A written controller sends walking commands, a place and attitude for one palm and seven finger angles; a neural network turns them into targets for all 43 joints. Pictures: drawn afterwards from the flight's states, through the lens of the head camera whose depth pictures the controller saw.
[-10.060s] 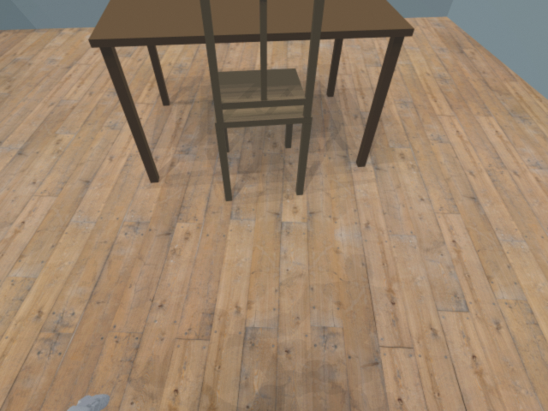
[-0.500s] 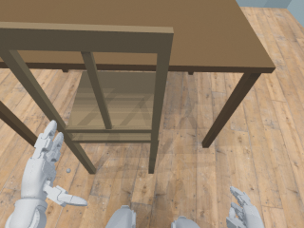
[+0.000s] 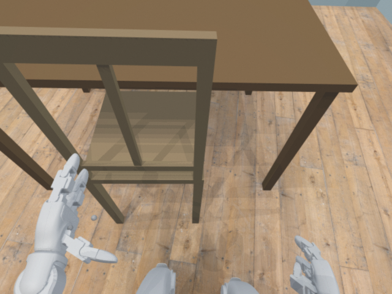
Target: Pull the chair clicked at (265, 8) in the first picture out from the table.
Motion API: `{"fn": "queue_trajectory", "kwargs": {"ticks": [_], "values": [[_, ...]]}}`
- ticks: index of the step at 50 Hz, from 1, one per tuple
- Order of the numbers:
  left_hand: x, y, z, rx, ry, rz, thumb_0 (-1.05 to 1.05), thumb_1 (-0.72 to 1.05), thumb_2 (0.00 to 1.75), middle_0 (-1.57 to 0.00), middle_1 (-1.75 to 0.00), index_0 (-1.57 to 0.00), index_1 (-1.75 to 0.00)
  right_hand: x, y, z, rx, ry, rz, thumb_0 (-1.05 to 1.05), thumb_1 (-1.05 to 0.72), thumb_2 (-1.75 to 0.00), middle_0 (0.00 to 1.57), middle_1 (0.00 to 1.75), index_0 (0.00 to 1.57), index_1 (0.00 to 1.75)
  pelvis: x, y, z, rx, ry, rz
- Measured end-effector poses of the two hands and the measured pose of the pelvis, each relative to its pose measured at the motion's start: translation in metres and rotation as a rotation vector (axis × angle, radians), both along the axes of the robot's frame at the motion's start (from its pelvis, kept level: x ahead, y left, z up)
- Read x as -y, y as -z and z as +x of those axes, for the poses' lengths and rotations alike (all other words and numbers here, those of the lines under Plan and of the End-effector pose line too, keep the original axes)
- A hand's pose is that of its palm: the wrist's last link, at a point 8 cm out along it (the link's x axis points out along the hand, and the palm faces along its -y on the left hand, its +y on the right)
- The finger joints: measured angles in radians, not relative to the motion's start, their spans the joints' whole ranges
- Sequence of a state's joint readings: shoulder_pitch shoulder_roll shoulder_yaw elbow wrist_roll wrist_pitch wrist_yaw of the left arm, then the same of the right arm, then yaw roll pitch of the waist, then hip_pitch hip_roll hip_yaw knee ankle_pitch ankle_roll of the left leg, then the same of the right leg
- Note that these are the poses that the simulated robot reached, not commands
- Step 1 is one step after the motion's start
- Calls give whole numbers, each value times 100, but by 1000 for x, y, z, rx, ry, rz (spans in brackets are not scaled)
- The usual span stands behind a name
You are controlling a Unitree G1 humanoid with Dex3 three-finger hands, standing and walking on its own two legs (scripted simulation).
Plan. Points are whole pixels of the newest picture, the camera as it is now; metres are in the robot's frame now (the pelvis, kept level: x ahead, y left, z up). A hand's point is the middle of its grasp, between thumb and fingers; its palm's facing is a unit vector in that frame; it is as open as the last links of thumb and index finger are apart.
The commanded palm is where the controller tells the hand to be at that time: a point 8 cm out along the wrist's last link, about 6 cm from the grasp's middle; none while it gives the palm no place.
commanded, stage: aim the fingers beside a spindle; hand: left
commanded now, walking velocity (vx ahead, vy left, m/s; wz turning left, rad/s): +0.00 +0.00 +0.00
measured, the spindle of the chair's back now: (125, 125) +0.46 +0.19 +0.04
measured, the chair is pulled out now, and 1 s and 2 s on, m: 0.00 0.00 0.00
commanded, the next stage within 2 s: push the fingers through the gap in 1.76 s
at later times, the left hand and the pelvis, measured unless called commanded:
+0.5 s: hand (113, 204) +0.28 +0.18 +0.02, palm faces +0.04 -1.00 -0.03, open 16.9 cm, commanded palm +0.26 +0.23 +0.02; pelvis +0.00 +0.00 -0.01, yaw -1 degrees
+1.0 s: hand (127, 200) +0.30 +0.16 +0.00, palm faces +0.02 -1.00 -0.01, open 16.9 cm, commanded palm +0.28 +0.21 +0.00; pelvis -0.01 +0.00 -0.03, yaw -1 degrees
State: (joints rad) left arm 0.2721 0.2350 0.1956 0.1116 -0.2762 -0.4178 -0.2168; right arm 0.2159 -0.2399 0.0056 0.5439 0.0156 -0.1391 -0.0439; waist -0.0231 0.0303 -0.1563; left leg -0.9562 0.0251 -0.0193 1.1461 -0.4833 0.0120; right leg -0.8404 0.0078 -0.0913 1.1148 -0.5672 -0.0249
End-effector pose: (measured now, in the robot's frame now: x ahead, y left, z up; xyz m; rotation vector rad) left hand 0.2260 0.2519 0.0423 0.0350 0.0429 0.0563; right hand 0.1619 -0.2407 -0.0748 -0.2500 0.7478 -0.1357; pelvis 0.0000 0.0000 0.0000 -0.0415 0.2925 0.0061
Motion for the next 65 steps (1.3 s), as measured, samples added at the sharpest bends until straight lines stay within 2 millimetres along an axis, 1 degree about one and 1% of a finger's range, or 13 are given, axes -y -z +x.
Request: {"fn": "queue_trajectory", "kwargs": {"ticks": [9, 22, 35, 43, 54, 60, 65], "values": [[6, 8, 13, 12, 4, 0, -1, -50, 30, -6, -8, -6, -8, 5, 9, -10, -33, 11, -6, 1, -90, -90, 20, 30, 20, 30, 1, 5, -3, -13, 3, 1], [20, 20, 32, 12, 12, -8, -1, -50, 30, -6, -8, -6, -8, 4, 21, -21, -85, 20, 5, 1, -90, -90, 20, 30, 20, 30, 0, 11, -5, -36, 12, 5], [30, 30, 36, 20, 21, -20, -1, -50, 30, -6, -8, -6, -8, 1, 30, -19, -104, 12, 11, 1, -90, -90, 20, 30, 20, 30, -2, 18, -6, -54, 15, 4], [31, 38, 45, 27, 16, -21, -1, -50, 30, -6, -8, -6, -8, 0, 36, -19, -117, 7, 9, 1, -90, -90, 20, 30, 20, 30, -2, 24, -9, -65, 14, 1], [46, 46, 56, 24, 36, -26, -1, -50, 30, -6, -8, -6, -8, -1, 45, -27, -152, 13, 17, 1, -90, -90, 20, 30, 20, 30, -3, 29, -11, -79, 18, 2], [47, 50, 61, 35, 21, -21, -1, -50, 30, -6, -8, -6, -8, 1, 51, -33, -174, 21, 21, 1, -90, -90, 20, 30, 20, 30, -3, 33, -13, -85, 22, 4], [48, 50, 61, 34, 24, -17, -1, -50, 30, -6, -8, -6, -8, 2, 53, -36, -191, 28, 26, 1, -90, -90, 20, 30, 20, 30, -2, 33, -13, -87, 24, 5]]}}
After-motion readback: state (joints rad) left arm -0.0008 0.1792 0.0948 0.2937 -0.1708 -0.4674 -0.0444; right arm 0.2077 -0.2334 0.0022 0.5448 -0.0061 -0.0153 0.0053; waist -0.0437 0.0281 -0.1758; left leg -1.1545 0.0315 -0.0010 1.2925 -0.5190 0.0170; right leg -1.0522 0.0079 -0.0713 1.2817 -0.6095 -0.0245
